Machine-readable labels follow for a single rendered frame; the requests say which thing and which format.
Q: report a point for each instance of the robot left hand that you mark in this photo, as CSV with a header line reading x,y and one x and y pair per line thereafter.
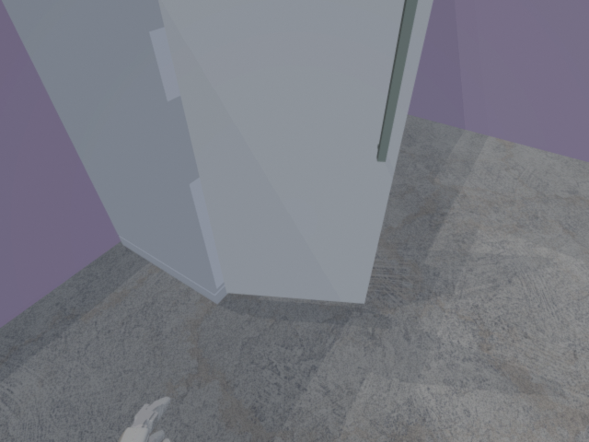
x,y
145,422

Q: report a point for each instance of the fridge door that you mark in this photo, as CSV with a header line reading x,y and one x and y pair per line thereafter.
x,y
285,102

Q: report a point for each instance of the handle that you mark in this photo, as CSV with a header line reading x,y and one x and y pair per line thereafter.
x,y
405,29

